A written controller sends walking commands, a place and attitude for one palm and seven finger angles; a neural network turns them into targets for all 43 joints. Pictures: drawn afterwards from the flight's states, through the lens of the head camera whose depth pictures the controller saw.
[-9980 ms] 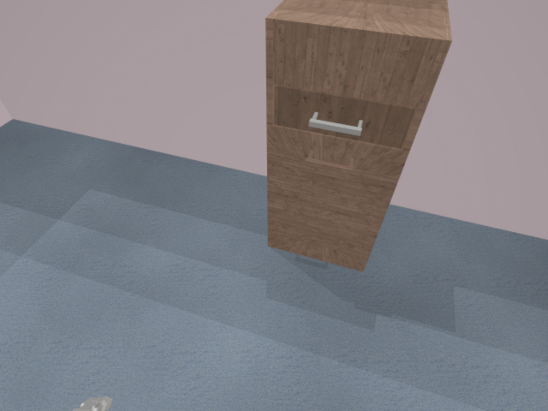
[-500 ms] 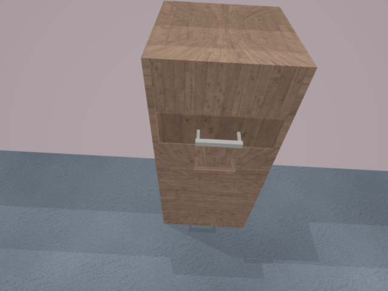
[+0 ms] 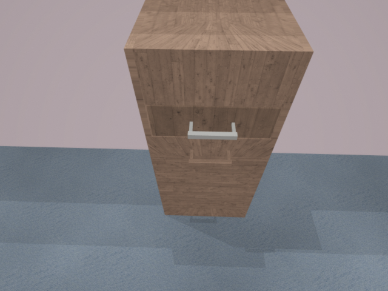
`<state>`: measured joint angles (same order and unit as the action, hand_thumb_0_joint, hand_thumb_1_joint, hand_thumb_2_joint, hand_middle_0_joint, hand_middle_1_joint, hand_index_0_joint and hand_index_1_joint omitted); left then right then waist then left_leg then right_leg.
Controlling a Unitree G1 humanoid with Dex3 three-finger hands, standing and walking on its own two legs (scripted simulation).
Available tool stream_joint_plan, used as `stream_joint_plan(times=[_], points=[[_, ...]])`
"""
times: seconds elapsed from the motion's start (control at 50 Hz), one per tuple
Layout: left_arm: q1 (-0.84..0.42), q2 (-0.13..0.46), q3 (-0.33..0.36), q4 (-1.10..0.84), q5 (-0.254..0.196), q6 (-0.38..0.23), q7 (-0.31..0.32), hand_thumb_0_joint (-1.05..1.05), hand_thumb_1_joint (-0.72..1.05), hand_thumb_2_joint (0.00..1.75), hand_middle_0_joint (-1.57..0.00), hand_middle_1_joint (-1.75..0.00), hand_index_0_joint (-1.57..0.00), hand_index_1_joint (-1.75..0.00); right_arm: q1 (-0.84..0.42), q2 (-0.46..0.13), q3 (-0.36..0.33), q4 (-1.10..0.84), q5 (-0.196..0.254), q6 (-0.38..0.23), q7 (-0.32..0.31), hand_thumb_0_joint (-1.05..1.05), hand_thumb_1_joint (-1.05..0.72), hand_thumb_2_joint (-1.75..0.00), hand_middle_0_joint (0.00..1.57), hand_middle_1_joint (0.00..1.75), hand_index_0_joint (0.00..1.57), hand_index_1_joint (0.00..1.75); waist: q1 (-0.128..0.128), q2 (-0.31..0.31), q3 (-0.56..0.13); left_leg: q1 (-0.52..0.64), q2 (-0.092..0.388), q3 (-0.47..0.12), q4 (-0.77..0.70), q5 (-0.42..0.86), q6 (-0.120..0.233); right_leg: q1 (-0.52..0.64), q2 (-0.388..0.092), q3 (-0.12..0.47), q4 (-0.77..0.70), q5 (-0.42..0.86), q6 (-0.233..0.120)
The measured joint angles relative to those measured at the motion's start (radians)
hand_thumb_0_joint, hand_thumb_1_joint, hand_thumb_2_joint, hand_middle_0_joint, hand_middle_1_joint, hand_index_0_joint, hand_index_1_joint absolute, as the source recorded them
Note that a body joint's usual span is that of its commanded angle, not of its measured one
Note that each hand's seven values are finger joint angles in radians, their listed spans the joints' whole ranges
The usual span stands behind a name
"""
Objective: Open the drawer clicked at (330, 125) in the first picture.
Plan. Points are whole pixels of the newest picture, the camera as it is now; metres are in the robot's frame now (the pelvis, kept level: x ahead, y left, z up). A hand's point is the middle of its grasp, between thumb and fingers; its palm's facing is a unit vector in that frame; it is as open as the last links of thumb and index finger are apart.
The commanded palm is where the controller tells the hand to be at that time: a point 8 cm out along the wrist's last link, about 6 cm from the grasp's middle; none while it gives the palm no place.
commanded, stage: come to a stop and stand still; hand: left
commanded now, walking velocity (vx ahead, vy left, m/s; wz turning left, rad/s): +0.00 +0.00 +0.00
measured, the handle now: (212, 130) +0.56 -0.01 -0.05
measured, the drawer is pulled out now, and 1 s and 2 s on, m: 0.00 0.00 0.00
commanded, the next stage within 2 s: look again from close up in 0.08 s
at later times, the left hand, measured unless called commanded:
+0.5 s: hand out of the picture -0.01 +0.18 -0.17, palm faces +0.03 -0.98 -0.20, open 7.4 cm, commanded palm none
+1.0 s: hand out of the picture +0.01 +0.16 -0.17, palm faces +0.02 -0.98 -0.20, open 7.4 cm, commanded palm none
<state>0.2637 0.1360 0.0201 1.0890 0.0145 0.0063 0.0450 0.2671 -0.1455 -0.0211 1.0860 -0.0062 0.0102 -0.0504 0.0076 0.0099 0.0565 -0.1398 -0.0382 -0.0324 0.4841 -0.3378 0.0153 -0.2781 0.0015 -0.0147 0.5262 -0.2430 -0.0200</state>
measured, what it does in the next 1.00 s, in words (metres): stands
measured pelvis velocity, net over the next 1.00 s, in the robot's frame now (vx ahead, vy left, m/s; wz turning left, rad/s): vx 0.00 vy -0.02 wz -0.01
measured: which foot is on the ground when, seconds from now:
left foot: down 0.00-1.00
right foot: down 0.00-1.00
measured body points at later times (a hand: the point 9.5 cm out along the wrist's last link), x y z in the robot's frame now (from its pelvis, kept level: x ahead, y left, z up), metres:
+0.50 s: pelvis -0.01 +0.00 +0.01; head +0.00 +0.00 +0.46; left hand -0.01 +0.23 -0.15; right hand -0.03 -0.21 -0.16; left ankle -0.05 +0.11 -0.74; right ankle +0.02 -0.11 -0.74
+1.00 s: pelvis +0.00 -0.02 +0.00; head +0.02 -0.02 +0.45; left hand +0.01 +0.21 -0.15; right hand +0.00 -0.24 -0.16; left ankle -0.05 +0.11 -0.74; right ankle +0.02 -0.11 -0.74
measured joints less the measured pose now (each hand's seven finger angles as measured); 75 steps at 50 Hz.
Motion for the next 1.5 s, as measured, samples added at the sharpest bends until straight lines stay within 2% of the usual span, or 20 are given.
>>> stream_joint_plan(times=[0.22,0.46,0.64,0.84,1.02,1.08,1.14,1.18,1.24,1.3,1.42,1.5], points=[[-0.042,0.025,-0.002,-0.02,0.001,0.003,-0.011,0.0,0.91,0.9,-0.2,-0.3,-0.2,-0.3,0.018,0.002,0.014,0.006,-0.005,-0.013,0.015,0.0,-0.91,-0.89,0.2,0.3,0.19,0.29,0.001,-0.009,-0.025,0.012,-0.005,0.008,-0.045,0.043,0.008,0.016,-0.005,0.009,-0.055,0.05,0.011],[0.002,0.015,-0.009,0.007,0.0,-0.003,-0.017,0.0,0.91,0.9,-0.2,-0.3,-0.2,-0.3,0.049,0.002,0.021,0.024,-0.004,-0.02,0.018,0.0,-0.91,-0.89,0.2,0.3,0.2,0.29,0.0,-0.004,-0.019,0.021,-0.006,0.006,-0.081,0.065,0.008,0.024,-0.006,0.008,-0.088,0.07,0.011],[0.024,0.007,-0.014,0.033,-0.001,-0.01,-0.018,0.0,0.9,0.9,-0.2,-0.3,-0.2,-0.3,0.04,-0.012,0.021,0.034,-0.001,-0.026,0.012,0.0,-0.91,-0.89,0.2,0.3,0.2,0.29,0.001,-0.002,-0.013,0.038,0.001,0.004,-0.09,0.062,0.002,0.037,0.001,0.005,-0.09,0.063,0.005],[0.001,0.024,-0.013,0.033,-0.003,-0.016,-0.019,0.0,0.9,0.9,-0.2,-0.3,-0.2,-0.3,0.005,-0.034,0.02,0.03,-0.004,-0.029,0.009,0.0,-0.91,-0.89,0.2,0.3,0.2,0.29,0.001,-0.003,-0.019,0.05,0.015,0.001,-0.097,0.058,-0.009,0.049,0.014,0.001,-0.098,0.06,-0.005],[0.015,0.026,0.003,0.014,0.012,0.012,-0.034,0.0,0.91,0.9,-0.2,-0.3,-0.19,-0.3,0.02,0.002,0.012,0.029,-0.017,-0.02,-0.004,0.0,-0.91,-0.89,0.2,0.3,0.2,0.29,-0.008,-0.021,-0.04,0.046,0.027,0.001,-0.083,0.03,-0.028,0.017,0.026,-0.002,-0.028,0.007,-0.022],[0.027,0.024,0.015,0.0,0.018,0.019,-0.043,0.0,0.91,0.9,-0.2,-0.3,-0.19,-0.3,0.037,0.009,0.003,0.029,-0.019,-0.015,-0.011,0.0,-0.91,-0.89,0.2,0.3,0.2,0.29,-0.012,-0.019,-0.037,0.033,0.04,-0.006,-0.052,0.005,-0.042,-0.001,0.037,-0.011,0.015,-0.027,-0.033],[0.039,0.014,0.024,-0.017,0.02,0.017,-0.048,0.0,0.91,0.9,-0.2,-0.3,-0.19,-0.3,0.05,0.002,-0.007,0.03,-0.019,-0.008,-0.016,0.0,-0.91,-0.89,0.2,0.3,0.2,0.29,-0.012,0.004,-0.031,0.002,0.067,-0.019,0.009,-0.034,-0.052,-0.007,0.063,-0.032,0.028,-0.046,-0.068],[0.039,0.009,0.027,-0.027,0.02,0.012,-0.045,0.0,0.91,0.9,-0.2,-0.3,-0.19,-0.3,0.051,-0.002,-0.012,0.031,-0.015,0.001,-0.02,0.0,-0.91,-0.89,0.2,0.3,0.2,0.29,-0.013,0.009,-0.02,-0.057,0.083,0.004,0.145,-0.103,-0.032,-0.002,0.073,-0.053,0.024,-0.052,-0.085],[0.038,0.003,0.03,-0.039,0.016,0.014,-0.036,0.0,0.91,0.9,-0.2,-0.3,-0.2,-0.3,0.035,-0.007,-0.018,0.034,-0.011,0.016,-0.021,0.0,-0.91,-0.89,0.2,0.3,0.2,0.29,-0.005,0.001,0.001,-0.161,0.09,0.036,0.393,-0.179,-0.022,0.029,0.087,-0.078,-0.029,-0.032,-0.107],[0.039,-0.004,0.028,-0.046,0.018,0.024,-0.03,0.0,0.9,0.9,-0.2,-0.3,-0.2,-0.3,0.011,-0.012,-0.024,0.027,-0.011,0.02,-0.019,0.0,-0.91,-0.89,0.2,0.3,0.2,0.29,0.003,-0.013,0.012,-0.219,0.095,0.08,0.483,-0.182,-0.023,0.054,0.1,-0.089,-0.076,-0.01,-0.122],[0.047,-0.009,0.024,-0.055,0.027,0.035,-0.032,0.0,0.9,0.9,-0.2,-0.3,-0.2,-0.3,-0.046,-0.011,-0.025,0.001,-0.01,0.017,-0.023,0.0,-0.91,-0.89,0.2,0.3,0.19,0.29,0.02,-0.025,0.004,-0.223,0.097,0.127,0.377,-0.151,-0.017,0.078,0.14,-0.096,-0.124,0.009,-0.135],[0.054,0.003,0.028,-0.052,0.025,0.042,-0.035,0.0,0.9,0.9,-0.2,-0.3,-0.2,-0.3,-0.064,0.006,-0.017,-0.02,-0.005,0.003,-0.031,0.0,-0.91,-0.89,0.2,0.3,0.19,0.29,0.021,-0.038,-0.013,-0.155,0.094,0.134,0.187,-0.071,-0.002,0.087,0.167,-0.096,-0.116,-0.001,-0.137]])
